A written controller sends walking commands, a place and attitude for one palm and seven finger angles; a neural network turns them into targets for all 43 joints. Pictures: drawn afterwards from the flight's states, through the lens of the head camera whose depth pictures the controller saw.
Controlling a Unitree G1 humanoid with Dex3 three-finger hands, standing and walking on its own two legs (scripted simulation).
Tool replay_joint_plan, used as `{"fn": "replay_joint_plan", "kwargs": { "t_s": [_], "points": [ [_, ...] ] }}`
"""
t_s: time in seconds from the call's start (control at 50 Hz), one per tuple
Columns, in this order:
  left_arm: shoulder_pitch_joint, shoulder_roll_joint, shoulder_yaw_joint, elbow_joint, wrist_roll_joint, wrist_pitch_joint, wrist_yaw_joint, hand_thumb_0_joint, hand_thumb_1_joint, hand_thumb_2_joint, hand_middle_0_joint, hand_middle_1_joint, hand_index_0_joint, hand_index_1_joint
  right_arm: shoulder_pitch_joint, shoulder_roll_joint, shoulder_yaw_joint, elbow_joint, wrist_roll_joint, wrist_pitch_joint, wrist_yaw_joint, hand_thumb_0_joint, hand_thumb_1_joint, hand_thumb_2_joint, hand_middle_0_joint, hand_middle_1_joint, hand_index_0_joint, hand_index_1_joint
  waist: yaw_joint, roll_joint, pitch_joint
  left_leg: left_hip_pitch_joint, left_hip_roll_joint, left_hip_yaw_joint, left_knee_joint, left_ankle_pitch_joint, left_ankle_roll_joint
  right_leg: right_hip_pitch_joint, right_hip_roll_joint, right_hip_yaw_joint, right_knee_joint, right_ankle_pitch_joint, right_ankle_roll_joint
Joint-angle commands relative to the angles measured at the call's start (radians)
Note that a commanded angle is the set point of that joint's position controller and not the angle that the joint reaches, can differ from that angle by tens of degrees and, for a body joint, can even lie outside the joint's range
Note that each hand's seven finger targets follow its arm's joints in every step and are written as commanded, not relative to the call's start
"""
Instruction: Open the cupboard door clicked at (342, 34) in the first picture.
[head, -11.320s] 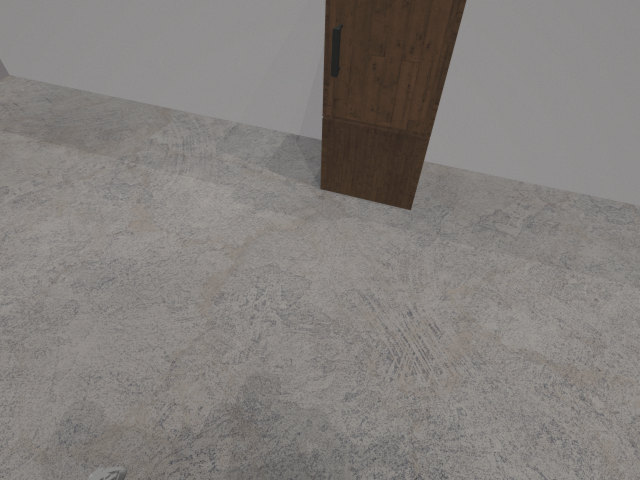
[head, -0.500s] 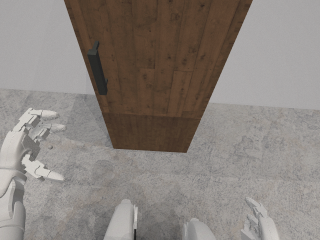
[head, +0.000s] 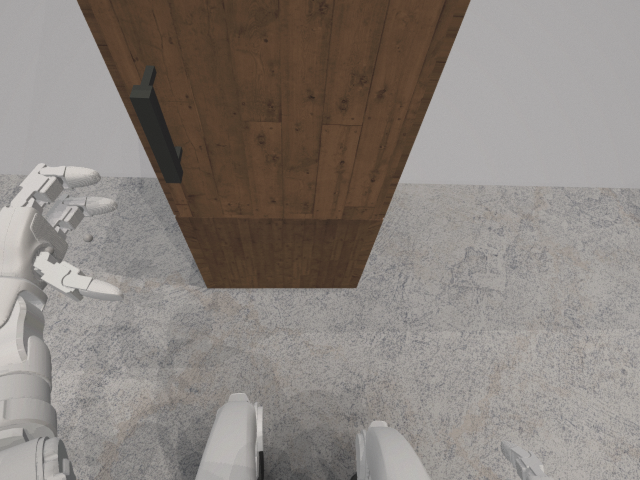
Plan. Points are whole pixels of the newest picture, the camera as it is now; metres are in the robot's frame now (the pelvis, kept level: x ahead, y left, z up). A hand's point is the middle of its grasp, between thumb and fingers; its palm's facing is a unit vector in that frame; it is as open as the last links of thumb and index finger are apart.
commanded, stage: move the hooked fingers beside the handle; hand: left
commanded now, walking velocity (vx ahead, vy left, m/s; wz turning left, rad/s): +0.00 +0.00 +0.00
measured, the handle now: (162, 128) +0.56 +0.24 +0.04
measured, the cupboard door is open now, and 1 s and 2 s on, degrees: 0 0 0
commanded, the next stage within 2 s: slide the fingers in behind the handle in 1.72 s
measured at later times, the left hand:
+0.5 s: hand (99, 191) +0.44 +0.29 +0.05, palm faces +0.06 -1.00 -0.01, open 14.0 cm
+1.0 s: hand (108, 153) +0.51 +0.30 +0.05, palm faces +0.07 -1.00 -0.01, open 14.0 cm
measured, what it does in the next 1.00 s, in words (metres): stands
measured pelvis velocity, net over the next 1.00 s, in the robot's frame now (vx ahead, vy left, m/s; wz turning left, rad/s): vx -0.01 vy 0.01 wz -0.06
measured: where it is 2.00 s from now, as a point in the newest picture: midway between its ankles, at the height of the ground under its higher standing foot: outside the picture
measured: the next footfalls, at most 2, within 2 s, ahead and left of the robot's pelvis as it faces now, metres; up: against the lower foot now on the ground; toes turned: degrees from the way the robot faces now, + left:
none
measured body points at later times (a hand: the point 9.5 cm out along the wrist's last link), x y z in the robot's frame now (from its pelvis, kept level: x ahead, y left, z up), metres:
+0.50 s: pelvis -0.01 +0.00 -0.02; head +0.13 +0.04 +0.41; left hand +0.43 +0.35 +0.05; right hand +0.07 -0.27 -0.12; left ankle +0.08 +0.13 -0.62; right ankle +0.00 -0.14 -0.62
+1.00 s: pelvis -0.01 +0.01 -0.04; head +0.16 +0.06 +0.38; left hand +0.50 +0.36 +0.05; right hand +0.01 -0.27 -0.13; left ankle +0.08 +0.13 -0.62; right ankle +0.00 -0.14 -0.62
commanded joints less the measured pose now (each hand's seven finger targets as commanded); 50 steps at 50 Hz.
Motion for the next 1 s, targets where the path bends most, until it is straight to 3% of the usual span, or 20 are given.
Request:
{"fn": "replay_joint_plan", "kwargs": {
  "t_s": [0.0,0.02,0.08,0.2,0.26,0.28,0.32,0.36,0.4,0.42,0.48,0.52,0.62,0.68,0.72,0.8,0.9,0.94,0.98],
  "points": [
    [-0.377,0.331,0.077,-0.134,0.000,-0.075,0.002,0.000,-0.500,0.300,-0.300,-1.200,-0.300,-1.200,0.065,-0.180,-0.066,-0.091,0.000,-0.030,-0.015,0.000,-0.900,-0.900,0.200,0.300,0.200,0.300,0.002,0.126,-0.387,0.464,-0.053,-0.014,-0.139,0.168,0.038,-0.045,0.047,-0.014,-0.180,0.219,-0.053],
    [-0.402,0.314,0.056,-0.137,0.004,-0.079,0.001,0.000,-0.500,0.300,-0.300,-1.200,-0.300,-1.200,0.066,-0.178,-0.066,-0.090,0.000,-0.028,-0.012,0.000,-0.900,-0.900,0.200,0.300,0.200,0.300,-0.001,0.154,-0.390,0.490,-0.052,-0.017,-0.141,0.173,0.036,-0.064,0.048,-0.016,-0.178,0.217,-0.055],
    [-0.413,0.331,0.071,-0.129,0.010,-0.084,0.003,0.000,-0.500,0.300,-0.300,-1.200,-0.300,-1.200,0.077,-0.181,-0.069,-0.086,-0.003,-0.018,-0.009,0.000,-0.900,-0.900,0.200,0.300,0.200,0.300,0.006,0.156,-0.450,0.535,-0.047,-0.025,-0.133,0.225,0.033,-0.068,0.049,-0.020,-0.167,0.248,-0.057],
    [-0.462,0.390,0.107,-0.014,0.031,-0.067,0.008,0.000,-0.500,0.300,-0.300,-1.200,-0.300,-1.200,0.088,-0.187,-0.063,-0.084,-0.005,0.007,-0.001,0.000,-0.900,-0.900,0.200,0.300,0.200,0.300,-0.001,0.113,-0.407,0.450,-0.046,-0.015,-0.118,0.190,0.040,-0.062,0.052,-0.017,-0.167,0.236,-0.051],
    [-0.561,0.387,0.086,-0.004,0.042,-0.085,0.010,0.000,-0.500,0.300,-0.300,-1.200,-0.300,-1.200,0.098,-0.186,-0.061,-0.074,-0.008,0.012,-0.002,0.000,-0.900,-0.900,0.200,0.300,0.200,0.300,-0.025,0.142,-0.412,0.465,-0.044,-0.021,-0.100,0.203,0.042,-0.100,0.056,-0.017,-0.154,0.242,-0.054],
    [-0.556,0.413,0.110,0.012,0.046,-0.091,0.010,0.000,-0.500,0.300,-0.300,-1.200,-0.300,-1.200,0.102,-0.191,-0.062,-0.073,-0.008,0.016,0.000,0.000,-0.900,-0.900,0.200,0.300,0.200,0.300,-0.014,0.140,-0.433,0.474,-0.042,-0.024,-0.100,0.212,0.037,-0.098,0.055,-0.018,-0.150,0.243,-0.054],
    [-0.577,0.401,0.087,0.018,0.056,-0.097,0.006,0.000,-0.500,0.300,-0.300,-1.200,-0.300,-1.200,0.104,-0.191,-0.063,-0.067,-0.010,0.024,0.002,0.000,-0.900,-0.900,0.200,0.300,0.200,0.300,-0.024,0.164,-0.442,0.496,-0.039,-0.029,-0.098,0.215,0.037,-0.124,0.055,-0.021,-0.147,0.238,-0.055],
    [-0.615,0.404,0.083,0.050,0.056,-0.095,0.002,0.000,-0.500,0.300,-0.300,-1.200,-0.300,-1.200,0.111,-0.192,-0.060,-0.065,-0.010,0.027,0.002,0.000,-0.900,-0.900,0.200,0.300,0.200,0.300,-0.036,0.147,-0.440,0.478,-0.040,-0.034,-0.086,0.211,0.041,-0.134,0.058,-0.021,-0.141,0.237,-0.056],
    [-0.628,0.437,0.095,0.106,0.066,-0.082,0.001,0.000,-0.500,0.300,-0.300,-1.200,-0.300,-1.200,0.114,-0.200,-0.057,-0.060,-0.007,0.036,0.002,0.000,-0.900,-0.900,0.200,0.300,0.200,0.300,-0.036,0.140,-0.426,0.449,-0.039,-0.035,-0.083,0.188,0.041,-0.139,0.056,-0.020,-0.142,0.221,-0.053],
    [-0.665,0.442,0.088,0.096,0.072,-0.079,0.001,0.000,-0.500,0.300,-0.300,-1.200,-0.300,-1.200,0.115,-0.202,-0.056,-0.059,-0.010,0.038,0.001,0.000,-0.900,-0.900,0.200,0.300,0.200,0.300,-0.046,0.149,-0.432,0.446,-0.037,-0.035,-0.079,0.183,0.043,-0.148,0.055,-0.020,-0.140,0.218,-0.052],
    [-0.702,0.484,0.107,0.111,0.083,-0.075,0.005,0.000,-0.500,0.300,-0.300,-1.200,-0.300,-1.200,0.122,-0.205,-0.053,-0.057,-0.011,0.046,0.001,0.000,-0.900,-0.900,0.200,0.300,0.200,0.300,-0.046,0.162,-0.466,0.447,-0.035,-0.036,-0.065,0.196,0.044,-0.153,0.056,-0.017,-0.131,0.223,-0.053],
    [-0.738,0.527,0.126,0.140,0.091,-0.068,0.009,0.000,-0.500,0.300,-0.300,-1.200,-0.300,-1.200,0.122,-0.209,-0.047,-0.054,-0.011,0.051,-0.001,0.000,-0.900,-0.900,0.200,0.300,0.200,0.300,-0.055,0.157,-0.445,0.409,-0.033,-0.035,-0.055,0.181,0.046,-0.154,0.058,-0.015,-0.128,0.215,-0.050],
    [-0.784,0.560,0.126,0.147,0.110,-0.061,0.008,0.000,-0.500,0.300,-0.300,-1.200,-0.300,-1.200,0.138,-0.215,-0.043,-0.046,-0.016,0.062,0.003,0.000,-0.900,-0.900,0.200,0.300,0.200,0.300,-0.061,0.220,-0.504,0.457,-0.026,-0.046,-0.037,0.230,0.042,-0.194,0.060,-0.020,-0.109,0.233,-0.053],
    [-0.802,0.559,0.115,0.174,0.116,-0.045,0.006,0.000,-0.500,0.300,-0.300,-1.200,-0.300,-1.200,0.144,-0.217,-0.040,-0.048,-0.015,0.072,0.006,0.000,-0.900,-0.900,0.200,0.300,0.200,0.300,-0.069,0.222,-0.501,0.461,-0.022,-0.054,-0.035,0.228,0.042,-0.220,0.061,-0.026,-0.105,0.227,-0.053],
    [-0.836,0.592,0.121,0.196,0.129,-0.028,0.009,0.000,-0.500,0.300,-0.300,-1.200,-0.300,-1.200,0.149,-0.223,-0.035,-0.046,-0.017,0.079,0.003,0.000,-0.900,-0.900,0.200,0.300,0.200,0.300,-0.082,0.207,-0.477,0.426,-0.020,-0.058,-0.033,0.194,0.045,-0.231,0.060,-0.029,-0.102,0.208,-0.050],
    [-0.888,0.596,0.114,0.177,0.142,-0.026,0.021,0.000,-0.500,0.300,-0.300,-1.200,-0.300,-1.200,0.164,-0.224,-0.034,-0.043,-0.022,0.086,0.004,0.000,-0.900,-0.900,0.200,0.300,0.200,0.300,-0.090,0.233,-0.522,0.470,-0.016,-0.072,-0.026,0.222,0.042,-0.259,0.061,-0.034,-0.094,0.216,-0.052],
    [-0.965,0.641,0.109,0.222,0.168,-0.005,0.035,0.000,-0.500,0.300,-0.300,-1.200,-0.300,-1.200,0.170,-0.227,-0.020,-0.043,-0.024,0.094,0.003,0.000,-0.900,-0.900,0.200,0.300,0.200,0.300,-0.114,0.237,-0.492,0.411,-0.014,-0.073,-0.012,0.172,0.047,-0.282,0.062,-0.034,-0.087,0.189,-0.049],
    [-0.918,0.649,0.119,0.228,0.175,0.004,0.037,0.000,-0.500,0.300,-0.300,-1.200,-0.300,-1.200,0.177,-0.226,-0.018,-0.051,-0.026,0.099,0.006,0.000,-0.900,-0.900,0.200,0.300,0.200,0.300,-0.092,0.262,-0.507,0.433,-0.014,-0.076,-0.021,0.191,0.041,-0.276,0.062,-0.040,-0.084,0.196,-0.054],
    [-0.901,0.650,0.127,0.213,0.172,0.004,0.033,0.000,-0.500,0.300,-0.300,-1.200,-0.300,-1.200,0.181,-0.230,-0.020,-0.056,-0.029,0.106,0.008,0.000,-0.900,-0.900,0.200,0.300,0.200,0.300,-0.092,0.261,-0.534,0.466,-0.008,-0.085,-0.019,0.228,0.040,-0.288,0.063,-0.045,-0.077,0.215,-0.055]
  ]
}}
